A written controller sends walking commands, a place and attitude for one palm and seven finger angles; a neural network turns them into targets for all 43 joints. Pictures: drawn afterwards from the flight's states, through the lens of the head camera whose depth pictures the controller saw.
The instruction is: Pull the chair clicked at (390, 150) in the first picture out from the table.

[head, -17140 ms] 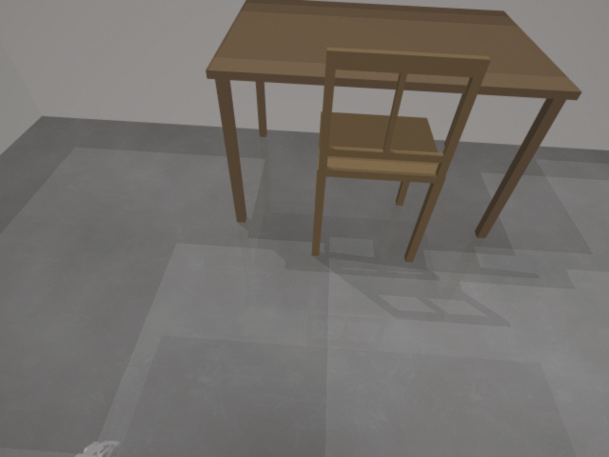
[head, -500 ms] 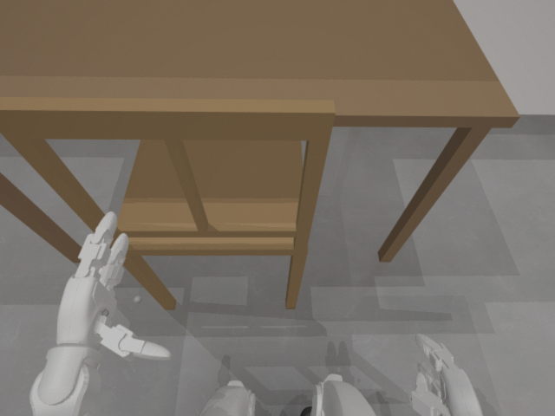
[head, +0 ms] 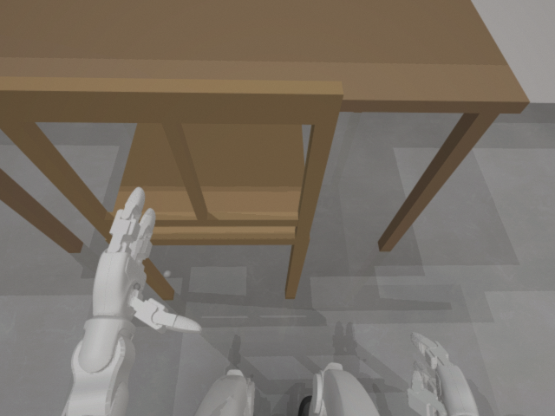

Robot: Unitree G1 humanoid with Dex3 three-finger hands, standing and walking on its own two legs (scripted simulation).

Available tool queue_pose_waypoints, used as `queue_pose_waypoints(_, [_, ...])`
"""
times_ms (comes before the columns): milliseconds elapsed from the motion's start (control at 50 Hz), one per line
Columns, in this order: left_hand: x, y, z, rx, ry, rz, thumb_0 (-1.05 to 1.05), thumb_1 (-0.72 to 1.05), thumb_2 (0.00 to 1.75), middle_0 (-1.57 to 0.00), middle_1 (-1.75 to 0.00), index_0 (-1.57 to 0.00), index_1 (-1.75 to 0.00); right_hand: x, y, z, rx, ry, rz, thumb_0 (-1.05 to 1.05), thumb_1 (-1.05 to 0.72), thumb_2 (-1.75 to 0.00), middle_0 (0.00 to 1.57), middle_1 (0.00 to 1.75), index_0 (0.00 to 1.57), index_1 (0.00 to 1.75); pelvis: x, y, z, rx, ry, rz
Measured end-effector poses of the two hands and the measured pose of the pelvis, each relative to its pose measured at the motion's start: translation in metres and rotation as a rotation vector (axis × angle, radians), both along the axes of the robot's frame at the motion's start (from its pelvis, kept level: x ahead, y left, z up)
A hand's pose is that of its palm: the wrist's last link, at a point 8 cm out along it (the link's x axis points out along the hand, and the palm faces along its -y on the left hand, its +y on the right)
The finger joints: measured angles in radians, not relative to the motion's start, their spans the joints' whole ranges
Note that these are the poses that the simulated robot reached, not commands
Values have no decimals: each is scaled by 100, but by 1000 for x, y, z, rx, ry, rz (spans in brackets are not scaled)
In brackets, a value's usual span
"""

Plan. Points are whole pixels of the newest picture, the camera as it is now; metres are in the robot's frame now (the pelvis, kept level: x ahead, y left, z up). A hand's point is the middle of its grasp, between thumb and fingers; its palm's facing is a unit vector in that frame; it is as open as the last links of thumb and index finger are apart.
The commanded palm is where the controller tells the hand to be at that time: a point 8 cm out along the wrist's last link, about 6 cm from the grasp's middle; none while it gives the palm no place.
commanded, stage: aim the fingers beside a spindle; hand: left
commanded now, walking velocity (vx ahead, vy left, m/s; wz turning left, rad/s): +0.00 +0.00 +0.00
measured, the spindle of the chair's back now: (189, 176) +0.47 +0.16 +0.01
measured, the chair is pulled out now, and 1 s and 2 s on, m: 0.00 0.00 0.00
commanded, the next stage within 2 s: none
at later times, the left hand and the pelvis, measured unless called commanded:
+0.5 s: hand (197, 265) +0.32 +0.13 +0.00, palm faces +0.02 -1.00 -0.03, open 16.9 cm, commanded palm +0.29 +0.19 +0.01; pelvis -0.01 +0.01 -0.01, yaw +0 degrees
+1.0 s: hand (187, 257) +0.32 +0.14 +0.02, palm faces +0.06 -1.00 -0.05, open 16.9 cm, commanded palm +0.30 +0.19 +0.01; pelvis +0.00 +0.00 -0.01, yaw +0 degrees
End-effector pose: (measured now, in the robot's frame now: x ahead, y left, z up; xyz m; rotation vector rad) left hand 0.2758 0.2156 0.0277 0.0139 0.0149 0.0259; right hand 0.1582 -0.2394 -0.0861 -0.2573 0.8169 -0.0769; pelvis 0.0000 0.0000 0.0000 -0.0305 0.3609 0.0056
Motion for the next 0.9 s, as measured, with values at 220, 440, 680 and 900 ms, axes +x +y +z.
queue_pose_waypoints(220, [7,-15,-17,-2,30,-19,-1,-49,30,-6,-8,-6,-8,-5,8,-11,8,42,5,1,-90,-90,20,30,20,30,-3,7,-7,-4,16,0])
queue_pose_waypoints(440, [25,-29,-22,12,4,-8,-1,-49,30,-6,-8,-6,-8,-12,12,-25,29,94,2,1,-90,-90,20,30,20,30,-6,7,-14,0,31,-3])
queue_pose_waypoints(680, [15,-26,-8,27,-25,20,-1,-49,30,-6,-8,-6,-8,-14,7,-22,39,113,-7,1,-90,-90,20,30,20,30,-3,2,-8,5,20,-3])
queue_pose_waypoints(900, [24,-31,-23,19,3,6,-1,-49,30,-6,-8,-6,-9,-7,-6,-21,5,88,-15,1,-90,-90,20,29,20,30,-5,-4,-13,7,30,-3])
